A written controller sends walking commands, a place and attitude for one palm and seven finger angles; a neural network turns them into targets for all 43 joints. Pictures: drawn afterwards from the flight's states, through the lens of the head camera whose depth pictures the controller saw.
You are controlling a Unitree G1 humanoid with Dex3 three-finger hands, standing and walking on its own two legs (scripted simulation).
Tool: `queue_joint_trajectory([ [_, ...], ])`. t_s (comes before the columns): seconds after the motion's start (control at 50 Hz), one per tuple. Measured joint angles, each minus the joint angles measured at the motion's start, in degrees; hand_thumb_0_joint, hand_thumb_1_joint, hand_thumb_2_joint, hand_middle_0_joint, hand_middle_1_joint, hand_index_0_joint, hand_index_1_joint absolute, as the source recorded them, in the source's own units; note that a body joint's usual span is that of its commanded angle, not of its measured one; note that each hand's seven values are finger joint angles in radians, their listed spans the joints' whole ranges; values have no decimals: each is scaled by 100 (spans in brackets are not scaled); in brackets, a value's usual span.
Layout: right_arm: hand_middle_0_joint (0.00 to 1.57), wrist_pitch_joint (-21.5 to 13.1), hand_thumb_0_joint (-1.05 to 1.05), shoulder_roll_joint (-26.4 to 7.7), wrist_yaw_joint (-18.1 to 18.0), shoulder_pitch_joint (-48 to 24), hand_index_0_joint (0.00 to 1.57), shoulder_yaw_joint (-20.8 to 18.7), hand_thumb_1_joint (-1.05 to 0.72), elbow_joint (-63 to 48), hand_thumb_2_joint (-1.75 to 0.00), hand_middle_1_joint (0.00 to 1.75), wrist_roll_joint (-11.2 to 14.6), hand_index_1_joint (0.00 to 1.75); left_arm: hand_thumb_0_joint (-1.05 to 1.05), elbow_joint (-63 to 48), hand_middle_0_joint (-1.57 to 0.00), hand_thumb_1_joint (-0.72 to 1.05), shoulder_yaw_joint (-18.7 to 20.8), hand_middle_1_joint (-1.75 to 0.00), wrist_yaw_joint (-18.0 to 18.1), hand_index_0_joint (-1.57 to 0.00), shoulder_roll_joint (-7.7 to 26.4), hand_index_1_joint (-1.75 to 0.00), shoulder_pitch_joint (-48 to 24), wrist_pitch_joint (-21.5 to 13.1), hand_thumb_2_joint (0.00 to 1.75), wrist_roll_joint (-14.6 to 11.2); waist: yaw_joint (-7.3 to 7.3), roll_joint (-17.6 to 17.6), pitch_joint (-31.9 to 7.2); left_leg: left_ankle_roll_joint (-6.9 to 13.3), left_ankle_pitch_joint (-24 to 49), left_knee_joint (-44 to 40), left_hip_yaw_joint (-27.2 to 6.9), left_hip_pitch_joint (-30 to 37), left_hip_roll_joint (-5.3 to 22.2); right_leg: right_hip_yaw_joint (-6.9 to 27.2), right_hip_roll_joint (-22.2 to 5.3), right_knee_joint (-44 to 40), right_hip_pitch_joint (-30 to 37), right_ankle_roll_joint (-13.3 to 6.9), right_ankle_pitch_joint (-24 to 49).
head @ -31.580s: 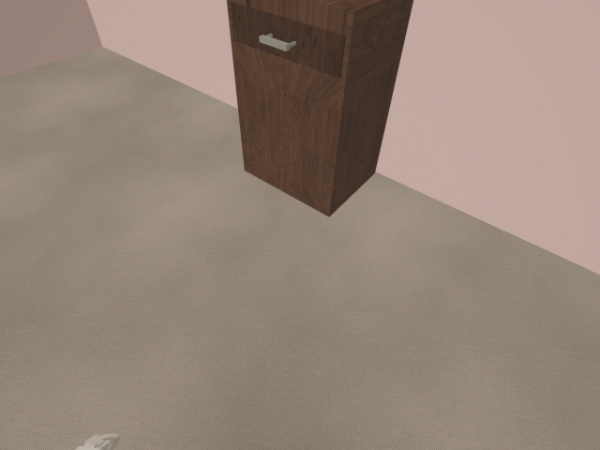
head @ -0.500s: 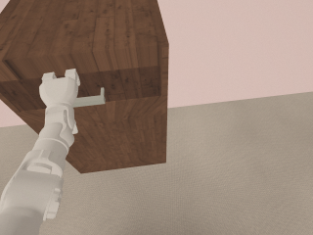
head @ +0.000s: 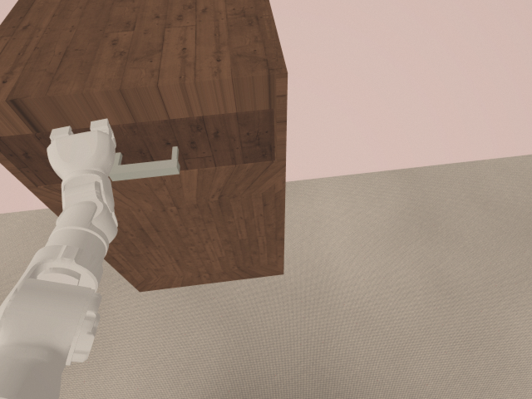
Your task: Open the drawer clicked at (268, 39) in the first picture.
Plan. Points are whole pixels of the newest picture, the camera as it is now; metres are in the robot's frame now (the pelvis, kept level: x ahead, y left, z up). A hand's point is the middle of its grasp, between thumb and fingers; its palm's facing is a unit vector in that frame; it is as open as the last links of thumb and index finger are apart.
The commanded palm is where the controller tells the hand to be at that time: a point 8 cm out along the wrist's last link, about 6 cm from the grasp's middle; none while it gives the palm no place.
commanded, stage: lower the fingers behind the handle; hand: left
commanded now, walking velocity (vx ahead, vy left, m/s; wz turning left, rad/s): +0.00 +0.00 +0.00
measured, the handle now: (145, 162) +0.55 +0.23 +0.00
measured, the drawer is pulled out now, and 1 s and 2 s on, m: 0.00 0.00 0.00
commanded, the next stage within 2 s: lift the fingers back up to retry in 1.68 s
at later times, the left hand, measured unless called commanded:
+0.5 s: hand (121, 191) +0.46 +0.25 +0.02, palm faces -0.06 +0.09 -0.99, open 13.8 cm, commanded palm +0.45 +0.21 +0.08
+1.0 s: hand (154, 187) +0.47 +0.20 +0.01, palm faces +0.05 +0.02 -1.00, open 13.8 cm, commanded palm +0.45 +0.21 +0.04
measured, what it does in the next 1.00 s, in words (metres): stands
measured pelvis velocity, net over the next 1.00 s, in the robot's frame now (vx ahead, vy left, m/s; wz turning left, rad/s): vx -0.01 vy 0.01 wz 0.01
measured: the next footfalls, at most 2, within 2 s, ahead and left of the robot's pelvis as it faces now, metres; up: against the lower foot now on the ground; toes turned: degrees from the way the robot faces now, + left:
none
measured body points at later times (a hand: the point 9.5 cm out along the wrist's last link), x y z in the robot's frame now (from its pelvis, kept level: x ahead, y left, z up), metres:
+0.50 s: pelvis -0.01 +0.01 -0.01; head +0.08 -0.01 +0.43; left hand +0.45 +0.24 +0.08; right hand +0.04 -0.25 -0.16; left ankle -0.01 +0.12 -0.72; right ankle -0.01 -0.11 -0.72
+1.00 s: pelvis -0.01 +0.01 -0.02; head +0.08 +0.00 +0.42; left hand +0.47 +0.19 +0.06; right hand +0.02 -0.26 -0.16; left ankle -0.01 +0.12 -0.72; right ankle -0.01 -0.11 -0.72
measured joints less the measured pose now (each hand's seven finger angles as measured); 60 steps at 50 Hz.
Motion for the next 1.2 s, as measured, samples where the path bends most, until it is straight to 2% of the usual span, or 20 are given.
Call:
queue_joint_trajectory([
  [0.04,20,5,1,24,-51,149,20,-7,-90,-17,-90,30,31,30,0,69,-32,-48,-240,-120,-606,-31,106,-120,16,59,30,-287,-6,15,23,11,39,-85,-78,90,-27,-78,-24,-120,143,6,24],
  [0.06,20,-26,1,30,-81,236,20,-30,-90,-20,-90,30,28,30,0,-32,-32,-48,-405,-120,-888,-31,117,-120,55,-53,30,-402,6,7,41,15,49,-103,-130,122,-45,-130,-41,-163,209,7,26],
  [0.1,20,-130,1,14,-136,385,20,-83,-90,13,-90,30,-6,30,0,-406,-32,-48,-740,-120,-1270,-31,42,-120,185,-472,30,-508,54,-18,66,22,43,-80,-228,142,-83,-229,-77,-191,295,11,5],
  [0.14,20,-230,1,-28,-169,470,20,-146,-90,64,-90,30,-60,30,0,-849,-32,-48,-955,-120,-1428,-32,-136,-120,335,-1031,30,-501,90,-48,74,31,2,8,-296,111,-122,-297,-116,-137,310,21,-46],
  [0.2,20,-310,1,-89,-191,456,20,-229,-90,64,-90,30,-144,30,-1,-1397,-32,-48,-858,-120,-1248,-32,-446,-120,551,-1970,30,-340,76,-111,56,53,-104,220,-280,-27,-138,-280,-138,62,170,41,-138],
  [0.26,20,-345,1,-117,-120,330,20,-259,-90,7,-90,30,-195,30,0,-1527,-32,-48,-495,-120,-517,-32,-671,-120,573,-2473,30,-3,-25,-169,-10,66,-217,475,-186,-295,-108,-183,-119,333,-146,50,-218],
  [0.32,20,-288,1,-92,-4,181,20,-241,-90,-68,-90,30,-239,30,0,-1311,-32,-49,-173,-120,309,-32,-688,-120,385,-2116,30,237,-134,-191,-44,74,-272,656,-84,-559,-74,-77,-94,554,-471,62,-252],
  [0.4,20,-150,1,-35,146,88,20,-179,-90,-76,-90,30,-264,30,0,-584,-32,-48,-10,-120,932,-32,-540,-120,45,-969,30,417,-125,-126,-82,76,-251,699,28,-768,-27,36,-48,626,-741,71,-201],
  [0.44,20,-74,1,-5,208,96,20,-161,-90,-22,-90,30,-216,30,0,-91,-32,-48,-74,-120,907,-32,-481,-120,-105,-338,30,405,-91,-61,-102,76,-215,645,39,-789,-19,48,-39,570,-766,70,-158],
  [0.5,20,10,1,60,185,173,20,-142,-90,57,-90,30,-118,30,0,343,-32,-48,-247,-120,406,-31,-434,-120,-190,170,30,29,-63,3,-74,80,-140,490,-4,-673,-29,4,-43,398,-623,69,-92],
  [0.56,20,-53,1,127,35,310,20,-123,-90,114,-90,30,-109,30,0,209,-32,-48,-415,-120,-197,-29,-362,-119,-179,37,30,-303,-85,-30,-17,76,-87,382,-121,-522,-59,-114,-68,257,-407,61,-70],
  [0.64,20,-235,1,100,-129,504,20,-139,-90,133,-90,30,-172,30,0,-122,-32,-48,-673,-120,-735,-27,-173,-120,-182,-970,30,-176,-106,-129,-92,49,-143,499,-255,-570,-79,-247,-88,321,-380,33,-149],
  [0.7,20,-303,1,3,-116,555,20,-207,-90,89,-90,30,-212,30,0,-241,-32,-49,-688,-120,-654,-28,-260,-120,-171,-1545,30,50,-130,-175,-151,45,-253,731,-273,-772,-67,-263,-81,521,-565,24,-244],
  [0.76,20,-332,1,-92,-56,565,20,-271,-90,5,-90,30,-239,30,0,-343,-34,-49,-313,-124,-196,-29,-318,-120,-88,-1830,30,202,-139,-187,-205,51,-353,968,-234,-1040,-41,-221,-63,760,-854,22,-324],
  [0.84,20,-359,1,-136,95,551,20,-337,-90,-18,-90,30,-282,30,0,-253,-35,-49,-133,-129,564,-31,-432,-120,-78,-1691,30,404,-131,-157,-289,56,-425,1197,-199,-1378,-18,-182,-48,998,-1212,31,-384],
  [0.88,20,-318,1,-117,173,503,20,-332,-90,8,-90,30,-289,30,0,-172,-35,-49,-106,-129,836,-31,-508,-120,-96,-1438,30,492,-140,-141,-311,55,-432,1243,-177,-1463,-3,-159,-34,1049,-1312,30,-384],
  [0.94,20,-226,1,-50,235,411,20,-280,-90,47,-90,30,-262,30,0,42,-33,-49,-161,-129,996,-31,-606,-120,-193,-941,30,502,-190,-111,-292,52,-403,1205,-151,-1449,17,-132,-13,1018,-1315,27,-345],
  [1.06,20,-71,1,78,150,328,20,-52,-90,21,-90,30,-175,30,0,510,-32,-49,-100,-125,611,-30,-567,-124,-468,-429,30,216,-350,-84,-236,41,-276,948,-90,-1201,43,-71,19,803,-1115,19,-216],
  [1.12,20,-79,1,82,71,381,20,34,-90,-57,-90,30,-151,30,0,597,-32,-49,-84,-123,323,-30,-421,-125,-532,-503,30,203,-409,-85,-225,33,-247,896,-70,-1146,54,-52,31,766,-1077,14,-187],
  [1.2,20,-130,1,25,2,528,20,32,-90,-177,-90,30,-148,30,0,417,-32,-49,-83,-125,88,-29,-205,-124,-442,-839,30,261,-406,-92,-233,25,-272,972,-62,-1218,71,-42,46,848,-1158,3,-209],
])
